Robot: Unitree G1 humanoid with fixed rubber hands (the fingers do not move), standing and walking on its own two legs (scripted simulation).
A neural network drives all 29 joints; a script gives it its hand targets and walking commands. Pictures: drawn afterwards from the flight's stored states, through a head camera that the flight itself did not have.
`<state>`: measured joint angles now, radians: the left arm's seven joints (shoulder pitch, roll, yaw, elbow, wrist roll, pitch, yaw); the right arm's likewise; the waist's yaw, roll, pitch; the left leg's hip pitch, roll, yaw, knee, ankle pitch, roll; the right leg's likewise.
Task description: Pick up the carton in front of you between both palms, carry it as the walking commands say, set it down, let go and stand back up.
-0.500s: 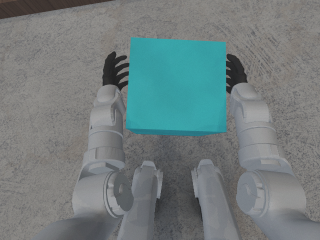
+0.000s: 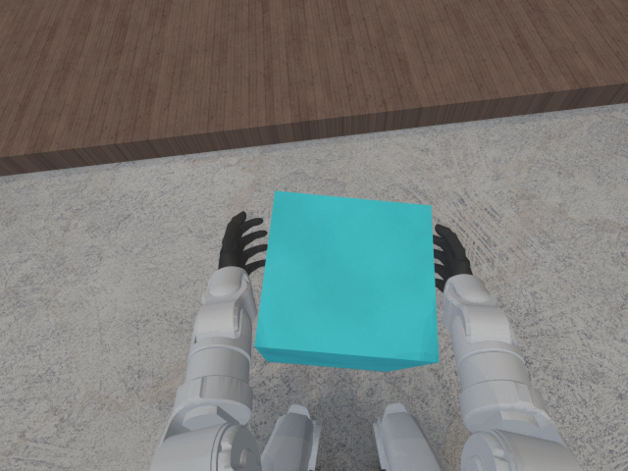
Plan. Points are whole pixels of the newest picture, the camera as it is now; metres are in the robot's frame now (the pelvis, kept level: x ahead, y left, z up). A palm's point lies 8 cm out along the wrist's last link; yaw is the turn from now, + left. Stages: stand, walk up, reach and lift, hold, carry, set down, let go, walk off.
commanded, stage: reach and lift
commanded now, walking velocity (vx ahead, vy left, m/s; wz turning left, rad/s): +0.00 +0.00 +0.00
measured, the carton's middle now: (338, 293) +0.38 +0.01 -0.11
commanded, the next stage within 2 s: hold in 1.58 s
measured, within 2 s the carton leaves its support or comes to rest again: neither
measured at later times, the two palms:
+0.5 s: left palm (184, 254) +0.34 +0.15 +0.12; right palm (496, 268) +0.33 -0.15 +0.10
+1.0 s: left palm (169, 255) +0.33 +0.15 +0.15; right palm (514, 264) +0.32 -0.15 +0.14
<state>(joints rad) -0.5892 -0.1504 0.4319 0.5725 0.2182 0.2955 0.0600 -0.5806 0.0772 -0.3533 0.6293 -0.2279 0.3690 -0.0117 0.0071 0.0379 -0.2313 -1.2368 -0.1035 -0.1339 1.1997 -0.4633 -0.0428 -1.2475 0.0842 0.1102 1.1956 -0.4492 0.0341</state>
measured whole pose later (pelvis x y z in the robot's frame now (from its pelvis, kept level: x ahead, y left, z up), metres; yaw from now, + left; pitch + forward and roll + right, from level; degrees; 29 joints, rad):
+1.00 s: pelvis +0.03 +0.00 +0.12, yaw +0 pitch -4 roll +0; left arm -0.34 -0.17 0.34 0.42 0.32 0.57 0.00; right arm -0.31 0.16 -0.27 0.41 -0.32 0.65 0.00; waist 0.00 0.01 -0.01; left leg -0.17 -0.05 -0.16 0.46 -0.22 -0.02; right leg -0.17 0.05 0.13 0.44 -0.21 0.01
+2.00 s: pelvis +0.04 +0.00 +0.12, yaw +0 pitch -6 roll +0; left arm -0.30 -0.16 0.24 0.25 0.30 0.73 0.01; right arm -0.27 0.15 -0.20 0.24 -0.29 0.78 -0.01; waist 0.00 0.02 -0.01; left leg -0.05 -0.03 -0.15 0.36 -0.20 -0.01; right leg -0.05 0.04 0.13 0.35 -0.19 0.01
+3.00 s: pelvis +0.08 -0.01 +0.11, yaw +1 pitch +2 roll +1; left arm -0.23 -0.14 0.17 0.00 0.20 0.84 0.04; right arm -0.21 0.14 -0.12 0.00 -0.21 0.88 -0.05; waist 0.01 0.00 -0.14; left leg -0.24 0.01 -0.04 0.54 -0.33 -0.03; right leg -0.26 -0.03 0.00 0.57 -0.33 0.01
